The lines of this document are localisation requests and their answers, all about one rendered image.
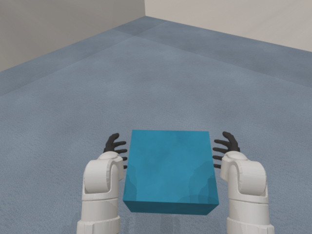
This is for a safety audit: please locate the right robot hand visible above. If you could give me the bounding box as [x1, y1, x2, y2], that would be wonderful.
[213, 132, 240, 169]

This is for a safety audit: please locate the left robot forearm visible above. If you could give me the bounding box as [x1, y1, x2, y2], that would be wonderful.
[77, 151, 124, 234]

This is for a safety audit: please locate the carton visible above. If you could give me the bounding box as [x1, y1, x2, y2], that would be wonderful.
[123, 130, 219, 215]

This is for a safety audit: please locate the left robot hand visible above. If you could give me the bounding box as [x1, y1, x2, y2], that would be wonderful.
[103, 133, 127, 169]

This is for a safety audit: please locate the right robot forearm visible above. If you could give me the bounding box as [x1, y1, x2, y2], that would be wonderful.
[220, 151, 275, 234]

